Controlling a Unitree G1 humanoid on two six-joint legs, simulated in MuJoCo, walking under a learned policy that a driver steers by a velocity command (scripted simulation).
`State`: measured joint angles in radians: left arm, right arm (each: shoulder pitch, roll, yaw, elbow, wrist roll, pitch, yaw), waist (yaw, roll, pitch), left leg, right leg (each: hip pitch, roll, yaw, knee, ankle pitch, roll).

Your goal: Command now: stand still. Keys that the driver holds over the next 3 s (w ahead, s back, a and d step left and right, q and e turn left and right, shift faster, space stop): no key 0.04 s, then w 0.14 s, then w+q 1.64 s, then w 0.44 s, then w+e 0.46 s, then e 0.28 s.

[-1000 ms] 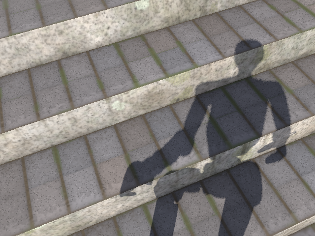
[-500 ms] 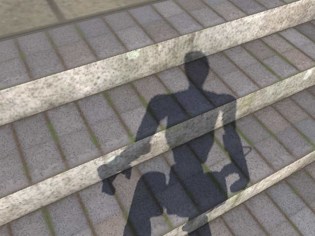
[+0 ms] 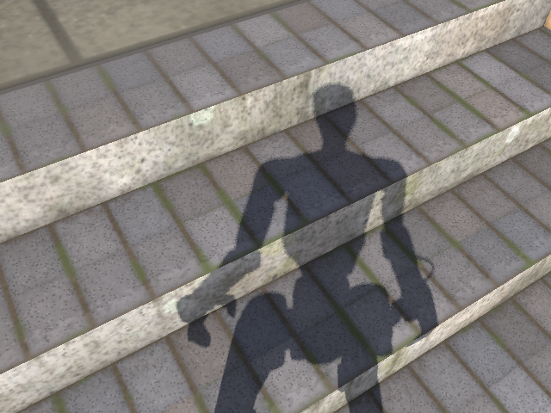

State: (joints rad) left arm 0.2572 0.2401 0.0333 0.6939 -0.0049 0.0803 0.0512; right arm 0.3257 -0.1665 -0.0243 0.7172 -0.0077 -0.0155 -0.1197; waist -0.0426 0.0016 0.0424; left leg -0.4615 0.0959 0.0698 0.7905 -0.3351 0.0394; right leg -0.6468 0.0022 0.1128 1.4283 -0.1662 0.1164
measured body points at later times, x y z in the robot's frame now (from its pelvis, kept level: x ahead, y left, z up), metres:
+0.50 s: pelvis +0.09 -0.12 -0.13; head +0.09 -0.13 +0.32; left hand -0.04 +0.05 -0.27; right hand +0.30 -0.26 -0.22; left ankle +0.17 +0.01 -0.60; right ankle -0.03 -0.22 -0.86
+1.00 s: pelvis +0.32 -0.08 +0.04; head +0.34 -0.02 +0.48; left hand +0.53 +0.12 -0.01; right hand +0.31 -0.30 -0.09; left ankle +0.18 -0.04 -0.71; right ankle +0.52 -0.13 -0.46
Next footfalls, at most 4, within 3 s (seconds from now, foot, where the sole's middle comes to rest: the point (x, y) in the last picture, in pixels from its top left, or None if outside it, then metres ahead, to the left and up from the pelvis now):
0.20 right None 0.01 -0.22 -0.90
0.60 left None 0.21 -0.03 -0.75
1.08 right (311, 327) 0.61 -0.09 -0.59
1.64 left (105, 262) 0.69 0.34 -0.43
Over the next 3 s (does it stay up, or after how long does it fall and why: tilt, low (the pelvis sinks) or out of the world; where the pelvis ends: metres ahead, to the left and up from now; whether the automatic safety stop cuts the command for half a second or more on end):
stays up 1.06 0.74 0.50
